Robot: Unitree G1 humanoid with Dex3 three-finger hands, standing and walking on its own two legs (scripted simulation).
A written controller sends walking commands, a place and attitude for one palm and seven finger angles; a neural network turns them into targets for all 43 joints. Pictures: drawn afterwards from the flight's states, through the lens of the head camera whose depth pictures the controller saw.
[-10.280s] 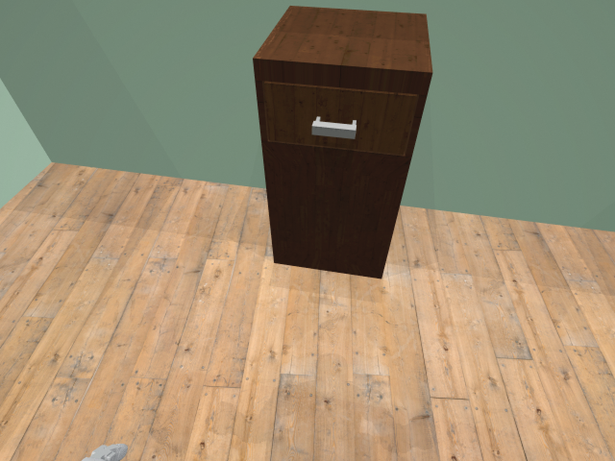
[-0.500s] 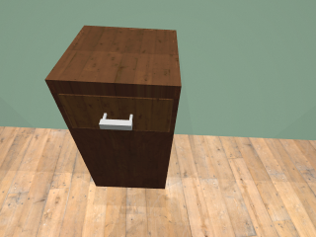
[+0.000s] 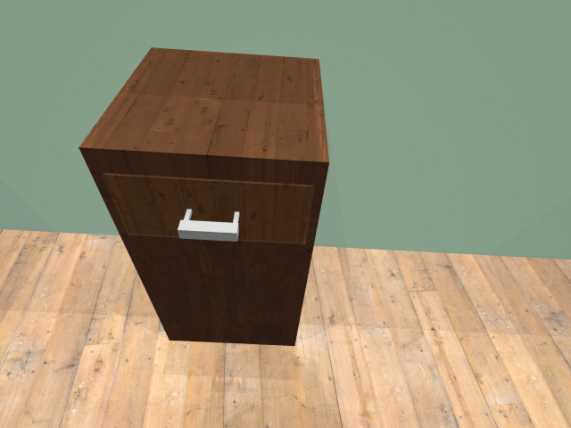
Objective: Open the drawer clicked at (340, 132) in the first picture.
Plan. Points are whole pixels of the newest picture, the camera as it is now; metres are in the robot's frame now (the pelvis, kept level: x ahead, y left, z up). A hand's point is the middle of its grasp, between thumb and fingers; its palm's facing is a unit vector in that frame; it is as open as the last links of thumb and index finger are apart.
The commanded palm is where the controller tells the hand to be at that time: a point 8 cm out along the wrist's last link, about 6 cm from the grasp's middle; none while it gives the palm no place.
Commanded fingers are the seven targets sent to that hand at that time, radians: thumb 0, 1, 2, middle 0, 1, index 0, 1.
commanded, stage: look again from close up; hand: left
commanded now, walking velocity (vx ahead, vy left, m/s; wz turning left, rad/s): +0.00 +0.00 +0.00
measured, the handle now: (211, 222) +0.51 +0.19 -0.07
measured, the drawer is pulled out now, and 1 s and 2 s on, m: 0.00 0.00 0.00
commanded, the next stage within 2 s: raise the hand with hooked fingers in 0.36 s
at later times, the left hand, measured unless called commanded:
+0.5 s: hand out of the picture -0.02 +0.15 -0.18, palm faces -0.01 -0.99 -0.15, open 7.4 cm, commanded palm +0.10 +0.21 -0.07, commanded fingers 0.00 0.83 0.87 -0.20 -0.34 -0.20 -0.34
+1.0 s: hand out of the picture +0.14 +0.18 -0.08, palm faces -0.09 -0.12 -0.99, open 9.2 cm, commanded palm +0.16 +0.19 +0.00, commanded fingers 0.00 0.25 0.62 -0.25 -0.72 -0.25 -0.72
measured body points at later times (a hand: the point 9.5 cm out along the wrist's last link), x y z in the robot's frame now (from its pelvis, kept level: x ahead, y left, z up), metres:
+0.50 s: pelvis +0.00 +0.00 +0.00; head +0.01 +0.01 +0.45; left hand -0.02 +0.20 -0.16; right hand -0.01 -0.21 -0.16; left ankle +0.01 +0.08 -0.74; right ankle -0.02 -0.13 -0.74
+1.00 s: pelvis -0.01 -0.05 -0.04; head +0.02 -0.07 +0.41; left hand +0.14 +0.18 -0.02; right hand +0.23 -0.27 -0.11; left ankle +0.01 +0.08 -0.74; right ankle -0.02 -0.12 -0.74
